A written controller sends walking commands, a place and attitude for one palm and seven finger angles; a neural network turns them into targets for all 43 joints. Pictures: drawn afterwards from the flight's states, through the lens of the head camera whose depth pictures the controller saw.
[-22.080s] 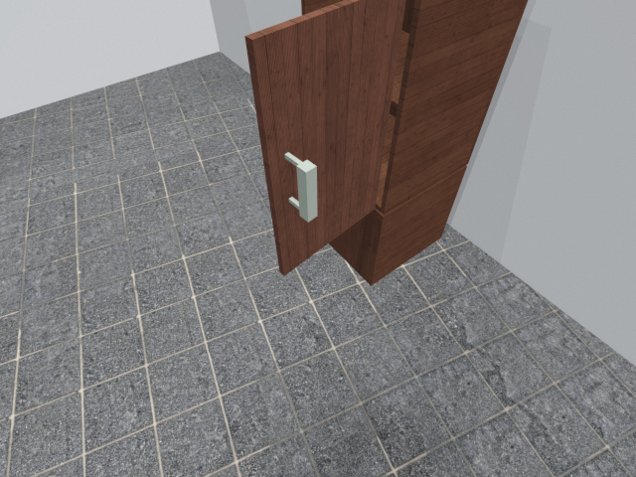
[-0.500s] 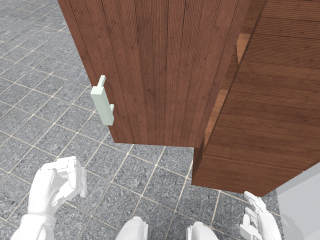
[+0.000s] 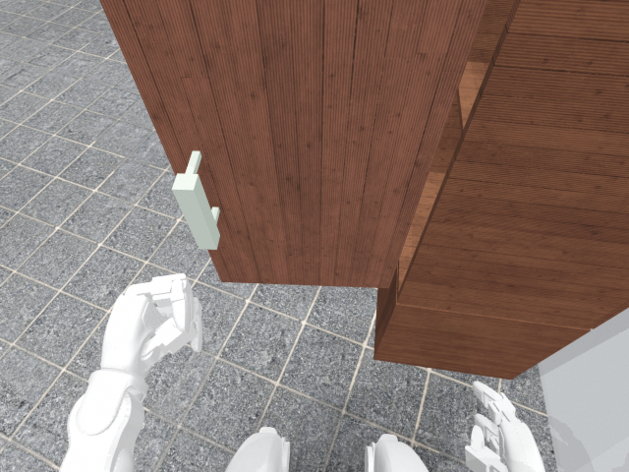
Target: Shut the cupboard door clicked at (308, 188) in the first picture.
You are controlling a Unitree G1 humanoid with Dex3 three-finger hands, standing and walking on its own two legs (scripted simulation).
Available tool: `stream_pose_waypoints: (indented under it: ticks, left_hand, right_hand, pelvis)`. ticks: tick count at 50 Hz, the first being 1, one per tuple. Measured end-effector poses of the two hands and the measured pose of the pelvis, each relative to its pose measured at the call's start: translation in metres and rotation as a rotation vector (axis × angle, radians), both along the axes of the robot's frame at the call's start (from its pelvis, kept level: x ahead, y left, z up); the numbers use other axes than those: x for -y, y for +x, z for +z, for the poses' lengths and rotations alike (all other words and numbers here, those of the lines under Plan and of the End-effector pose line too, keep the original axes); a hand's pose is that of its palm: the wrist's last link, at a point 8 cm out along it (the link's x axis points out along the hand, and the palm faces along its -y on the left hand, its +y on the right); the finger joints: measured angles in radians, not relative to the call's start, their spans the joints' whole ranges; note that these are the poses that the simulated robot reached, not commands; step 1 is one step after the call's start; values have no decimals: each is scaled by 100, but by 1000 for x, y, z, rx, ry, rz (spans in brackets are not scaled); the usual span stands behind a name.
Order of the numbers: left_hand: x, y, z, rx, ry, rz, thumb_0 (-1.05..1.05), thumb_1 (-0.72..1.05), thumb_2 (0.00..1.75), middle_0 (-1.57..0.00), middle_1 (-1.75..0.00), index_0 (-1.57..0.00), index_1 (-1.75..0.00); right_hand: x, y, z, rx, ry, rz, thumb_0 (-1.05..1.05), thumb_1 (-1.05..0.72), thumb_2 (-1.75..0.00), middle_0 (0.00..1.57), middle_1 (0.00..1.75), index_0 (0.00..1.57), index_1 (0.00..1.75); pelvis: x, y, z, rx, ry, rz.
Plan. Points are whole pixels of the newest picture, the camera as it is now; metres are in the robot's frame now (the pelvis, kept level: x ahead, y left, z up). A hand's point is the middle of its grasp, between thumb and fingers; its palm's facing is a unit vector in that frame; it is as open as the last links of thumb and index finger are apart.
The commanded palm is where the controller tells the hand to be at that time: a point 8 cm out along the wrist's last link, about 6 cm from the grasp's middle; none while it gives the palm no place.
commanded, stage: bring the fist close to the handle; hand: left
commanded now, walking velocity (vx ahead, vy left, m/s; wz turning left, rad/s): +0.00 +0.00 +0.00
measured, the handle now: (202, 201) +0.46 +0.19 +0.05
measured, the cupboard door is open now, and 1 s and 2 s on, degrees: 96 96 80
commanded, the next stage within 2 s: push the door shut along its arc in 0.98 s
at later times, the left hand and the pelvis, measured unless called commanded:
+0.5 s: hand (211, 261) +0.36 +0.16 +0.05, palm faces -0.01 -1.00 -0.02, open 3.1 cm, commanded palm +0.34 +0.20 +0.06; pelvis +0.00 +0.01 +0.00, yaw +0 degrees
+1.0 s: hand (218, 263) +0.36 +0.15 +0.05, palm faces +0.00 -1.00 -0.02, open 3.1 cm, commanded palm +0.34 +0.19 +0.06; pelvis -0.01 +0.00 +0.01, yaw +0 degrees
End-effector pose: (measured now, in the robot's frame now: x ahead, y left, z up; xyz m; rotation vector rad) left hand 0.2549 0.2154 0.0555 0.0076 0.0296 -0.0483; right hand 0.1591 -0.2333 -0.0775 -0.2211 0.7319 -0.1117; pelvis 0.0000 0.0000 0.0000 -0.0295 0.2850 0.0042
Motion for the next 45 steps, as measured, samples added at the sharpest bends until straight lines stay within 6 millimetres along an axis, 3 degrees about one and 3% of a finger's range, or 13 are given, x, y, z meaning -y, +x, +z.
stream_pose_waypoints:
  ticks: [6, 15, 26, 36, 45]
  left_hand:
    - [-13, 17, 2, 52, 11, 61, 2, 90, 89, -130, -150, -130, -149]
    - [10, 42, -6, 14, -11, -21, 2, 90, 90, -130, -150, -131, -150]
    - [7, 86, -1, 30, 15, 30, 2, 90, 89, -130, -150, -130, -149]
    - [23, 98, 2, 42, -12, 26, 2, 90, 89, -130, -150, -130, -149]
    - [14, 78, 1, 38, 19, 48, 2, 90, 89, -130, -150, -130, -149]
  right_hand:
    - [2, -9, -5, -51, -10, 1, 1, -90, -90, 20, 30, 20, 30]
    - [3, -16, -5, -83, -22, -22, 1, -90, -90, 20, 30, 20, 30]
    - [2, -29, -13, -155, 0, -38, 1, -90, -90, 20, 30, 20, 30]
    - [9, -47, -16, -224, 6, -68, 1, -91, -90, 20, 30, 20, 30]
    - [15, -47, -14, -229, 10, -70, 1, -91, -90, 20, 30, 20, 30]
  pelvis:
    - [-2, 0, 0, -3, -1, 3]
    - [-7, -2, 3, -5, -2, 1]
    - [-7, -2, 4, -19, 3, -9]
    - [-5, 1, 8, -19, 13, -21]
    - [-1, 0, 11, -4, 18, -21]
